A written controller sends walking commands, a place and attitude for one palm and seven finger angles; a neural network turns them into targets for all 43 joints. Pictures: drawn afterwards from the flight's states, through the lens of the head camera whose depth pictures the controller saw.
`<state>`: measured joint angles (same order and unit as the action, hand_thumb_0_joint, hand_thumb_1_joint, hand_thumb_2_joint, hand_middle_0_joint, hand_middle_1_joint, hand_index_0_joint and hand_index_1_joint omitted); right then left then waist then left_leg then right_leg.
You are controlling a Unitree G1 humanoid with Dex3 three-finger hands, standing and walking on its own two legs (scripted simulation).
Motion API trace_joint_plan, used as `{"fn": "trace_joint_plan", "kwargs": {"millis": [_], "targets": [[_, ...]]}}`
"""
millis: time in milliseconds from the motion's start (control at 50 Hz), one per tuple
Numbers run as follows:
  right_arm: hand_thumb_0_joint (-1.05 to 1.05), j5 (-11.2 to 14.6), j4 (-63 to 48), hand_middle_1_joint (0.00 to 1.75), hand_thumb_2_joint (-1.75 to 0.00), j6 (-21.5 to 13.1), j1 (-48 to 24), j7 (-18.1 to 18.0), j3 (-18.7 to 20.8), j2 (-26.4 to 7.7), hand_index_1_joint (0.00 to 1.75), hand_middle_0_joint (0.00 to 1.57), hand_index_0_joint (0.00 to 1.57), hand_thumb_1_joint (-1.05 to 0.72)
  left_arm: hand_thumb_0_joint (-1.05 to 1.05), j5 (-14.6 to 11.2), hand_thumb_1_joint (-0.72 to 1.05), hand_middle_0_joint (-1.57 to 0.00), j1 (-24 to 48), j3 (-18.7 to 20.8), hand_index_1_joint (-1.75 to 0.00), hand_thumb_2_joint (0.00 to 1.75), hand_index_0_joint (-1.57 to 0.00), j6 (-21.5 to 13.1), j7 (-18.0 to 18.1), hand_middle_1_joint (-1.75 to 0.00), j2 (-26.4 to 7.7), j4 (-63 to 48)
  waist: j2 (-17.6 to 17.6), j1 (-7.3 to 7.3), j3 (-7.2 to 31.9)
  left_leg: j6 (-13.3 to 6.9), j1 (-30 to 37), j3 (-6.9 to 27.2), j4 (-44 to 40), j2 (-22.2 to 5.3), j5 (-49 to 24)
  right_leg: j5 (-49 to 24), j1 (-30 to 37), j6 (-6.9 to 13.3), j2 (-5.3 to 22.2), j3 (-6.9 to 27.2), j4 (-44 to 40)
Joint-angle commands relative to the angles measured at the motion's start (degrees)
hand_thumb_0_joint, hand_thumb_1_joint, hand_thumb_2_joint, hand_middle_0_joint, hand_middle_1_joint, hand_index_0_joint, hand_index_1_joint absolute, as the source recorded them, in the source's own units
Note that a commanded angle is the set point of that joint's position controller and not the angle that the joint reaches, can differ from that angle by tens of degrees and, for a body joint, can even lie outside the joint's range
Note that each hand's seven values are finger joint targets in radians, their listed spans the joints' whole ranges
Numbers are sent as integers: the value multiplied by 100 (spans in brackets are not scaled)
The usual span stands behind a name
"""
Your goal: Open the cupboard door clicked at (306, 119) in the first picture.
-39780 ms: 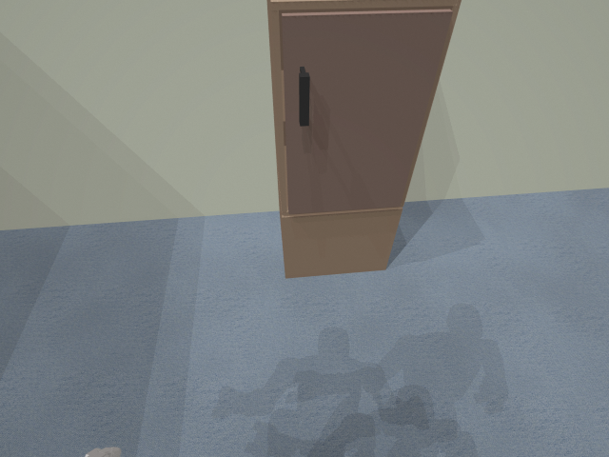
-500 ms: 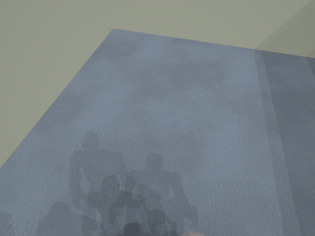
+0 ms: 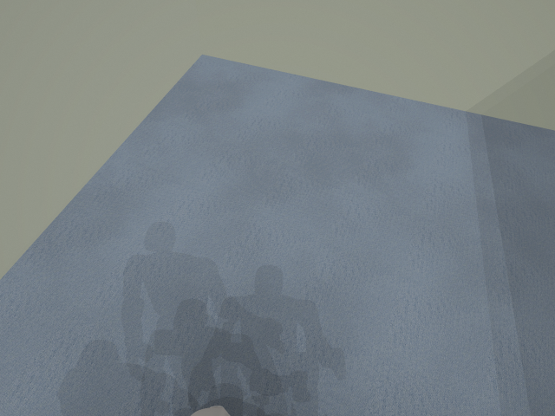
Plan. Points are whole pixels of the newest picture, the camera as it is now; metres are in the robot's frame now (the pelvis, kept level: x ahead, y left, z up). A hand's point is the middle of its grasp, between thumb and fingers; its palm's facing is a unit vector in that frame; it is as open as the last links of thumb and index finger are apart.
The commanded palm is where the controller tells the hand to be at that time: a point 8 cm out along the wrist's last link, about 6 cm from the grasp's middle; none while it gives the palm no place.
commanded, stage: turn to face it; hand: left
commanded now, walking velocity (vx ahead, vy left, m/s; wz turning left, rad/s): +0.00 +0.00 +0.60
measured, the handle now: out of the picture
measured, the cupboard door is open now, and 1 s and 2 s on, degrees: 47 47 47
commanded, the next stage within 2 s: none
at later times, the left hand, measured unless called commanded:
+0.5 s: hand out of the picture +0.09 +0.16 -0.15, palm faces +0.34 -0.91 -0.24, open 7.4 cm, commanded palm none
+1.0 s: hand out of the picture +0.10 +0.12 -0.14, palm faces +0.60 -0.75 -0.28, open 7.4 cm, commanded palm none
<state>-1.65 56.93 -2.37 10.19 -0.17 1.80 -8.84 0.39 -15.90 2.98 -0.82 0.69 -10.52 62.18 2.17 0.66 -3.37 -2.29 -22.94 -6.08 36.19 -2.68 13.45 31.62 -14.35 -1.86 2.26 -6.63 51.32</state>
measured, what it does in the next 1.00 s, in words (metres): walks ahead, turning left: right foot, then left foot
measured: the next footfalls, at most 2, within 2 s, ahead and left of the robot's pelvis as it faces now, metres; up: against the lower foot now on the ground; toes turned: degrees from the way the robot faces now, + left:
right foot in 0.24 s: +0.11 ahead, -0.16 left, +0.00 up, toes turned +6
left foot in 0.54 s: +0.12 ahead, +0.09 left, +0.00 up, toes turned +28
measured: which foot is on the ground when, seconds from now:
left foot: down 0.00-0.24, up 0.26-0.52, down 0.54-0.84, up 0.86-1.00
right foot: up 0.00-0.22, down 0.24-0.54, up 0.56-0.82, down 0.84-1.00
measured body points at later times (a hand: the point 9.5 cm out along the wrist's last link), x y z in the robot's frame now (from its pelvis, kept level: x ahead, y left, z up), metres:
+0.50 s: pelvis +0.10 -0.05 +0.01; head +0.15 -0.03 +0.46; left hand +0.08 +0.21 -0.13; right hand +0.29 -0.27 -0.12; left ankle +0.08 +0.07 -0.70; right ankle +0.08 -0.17 -0.72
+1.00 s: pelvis +0.16 -0.09 +0.01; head +0.21 -0.08 +0.46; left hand +0.07 +0.16 -0.12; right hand +0.39 -0.25 -0.14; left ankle +0.06 +0.01 -0.65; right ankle +0.23 -0.18 -0.72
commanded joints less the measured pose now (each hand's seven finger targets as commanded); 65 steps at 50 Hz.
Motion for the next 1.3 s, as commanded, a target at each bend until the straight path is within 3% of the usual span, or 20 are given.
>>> {"fn": "trace_joint_plan", "kwargs": {"millis": [0,160,200,220,320,440,480,520,540,620,780,820,840,920,1020,1100,1120,1140,1160,1280], "targets": [[0,-3,-104,30,-90,99,812,-184,236,-1175,30,20,20,-90,0,10,90,-20,526,125,-30,90,-20,-17,6,-30,-434,-781,-1226,138,431,-899,1155,2304,-1514,-1697,-3063,-133,-1528,-170,302,647,1303],[0,22,-570,30,-90,337,-112,-104,406,-1374,30,20,20,-90,0,28,90,-20,-2,228,-30,90,-20,104,-1,-30,-517,-937,-940,-241,627,-330,-1,1863,-1245,-777,-599,-1562,475,-171,-133,206,-1987],[0,90,-845,30,-90,374,-265,-1,356,-837,30,20,20,-90,0,154,90,-20,-227,404,-30,90,-20,26,78,-30,-1372,-1052,1224,-434,504,410,-1316,634,430,400,1392,-1369,1208,467,1786,2203,-3650],[0,60,-952,30,-90,382,-359,48,389,-875,30,20,20,-90,0,142,90,-20,-153,408,-30,90,-20,53,68,-30,-1611,-1157,1447,-509,542,443,-1098,433,1956,384,2245,-1688,685,1041,2646,2632,-3893],[0,79,-869,30,-90,450,-501,128,276,-626,30,20,20,-90,0,123,90,-20,214,237,-30,90,-20,-34,119,-30,-997,-1262,1041,-193,278,611,-1217,280,2286,-38,1543,-5595,1172,807,1715,534,-2805],[0,90,-987,30,-90,392,-493,173,184,-690,30,20,20,-90,0,92,90,-20,-16,303,-30,90,-20,-59,91,-30,-1393,-1222,971,-178,679,459,-99,-344,64,344,668,-6917,1568,559,1682,-35,-1914],[0,33,-844,30,-90,350,205,145,266,-1037,30,20,20,-90,0,27,90,-20,196,299,-30,90,-20,-54,66,-30,-1421,-1343,606,252,1098,282,1348,-277,-919,260,-723,-6189,861,229,1583,-305,-830],[0,17,-763,30,-90,327,1006,89,532,-2174,30,20,20,-90,0,-34,90,-20,475,135,-30,90,-20,8,29,-30,-807,-1779,-2013,623,1514,-1293,2955,2994,-1125,-2402,-5243,702,-1805,-377,388,-115,1726],[0,40,-720,30,-90,359,1091,50,531,-2243,30,20,20,-90,0,26,90,-20,718,158,-30,90,-20,113,88,-30,-998,-1965,-923,606,1359,-1473,2644,2794,-1045,-2521,-4198,682,-1996,-334,441,546,2021],[0,12,-970,30,-90,330,-66,-69,394,-1675,30,20,20,-90,0,47,90,-20,652,218,-30,90,-20,262,-9,-30,-857,-1600,-1296,69,521,-676,1132,1889,-1494,-1275,-1971,-501,-1619,-341,380,617,1376],[0,41,-1103,30,-90,456,-513,10,495,-1644,30,20,20,-90,0,44,90,-20,-100,266,-30,90,-20,163,-19,-30,-922,-1481,-901,-319,549,-224,-251,1922,-982,-562,-3,-1561,632,-171,-70,295,-2185],[0,102,-1342,30,-90,459,-513,86,410,-981,30,20,20,-90,0,171,90,-20,-246,415,-30,90,-20,75,67,-30,-1822,-1566,1712,-490,526,472,-1255,564,1690,671,2097,-1130,799,809,2430,2966,-3989],[0,61,-1349,30,-90,466,-459,121,421,-1135,30,20,20,-90,0,124,90,-20,-75,357,-30,90,-20,77,74,-30,-1789,-1656,1324,-393,569,373,-983,837,2804,343,2142,-1179,193,1146,2583,2799,-3856],[0,79,-1037,30,-90,552,-393,175,358,-849,30,20,20,-90,0,114,90,-20,493,191,-30,90,-20,45,127,-30,-1079,-1740,1207,-35,368,581,-869,521,2905,37,1405,-3881,376,822,1632,865,-3129],[0,128,-1076,30,-90,484,-695,203,233,-624,30,20,20,-90,0,127,90,-20,-108,298,-30,90,-20,3,125,-30,-1366,-1446,947,-343,620,570,-358,16,920,205,1391,-5407,1308,846,1805,528,-2609],[0,108,-1012,30,-90,440,-247,175,269,-842,30,20,20,-90,0,66,90,-20,90,339,-30,90,-20,49,67,-30,-1373,-1412,784,-80,731,418,841,-25,-690,239,244,-4622,755,424,1699,74,-1909],[0,77,-931,30,-90,398,129,158,357,-1165,30,20,20,-90,0,23,90,-20,191,336,-30,90,-20,79,47,-30,-1251,-1496,29,175,896,212,1766,434,-1181,-182,-730,-3795,-35,141,1570,-184,-1180],[0,12,-898,30,-90,359,535,117,523,-1843,30,20,20,-90,0,-13,90,-20,249,256,-30,90,-20,118,3,-30,-863,-1717,-1800,380,1095,-621,2619,2628,-1372,-1791,-2751,-563,-1614,-353,715,-430,181],[0,19,-800,30,-90,418,843,65,575,-2112,30,20,20,-90,0,47,90,-20,694,171,-30,90,-20,171,28,-30,-856,-1940,-1740,546,953,-1261,2344,3064,-1507,-2359,-3052,734,-2054,-341,478,168,1062],[0,1,-963,30,-90,342,-87,-75,438,-1616,30,20,20,-90,0,42,90,-20,693,217,-30,90,-20,271,-36,-30,-788,-1576,-1126,57,558,-672,1223,2075,-1583,-1078,-1506,-579,-1472,-287,269,576,616]]}}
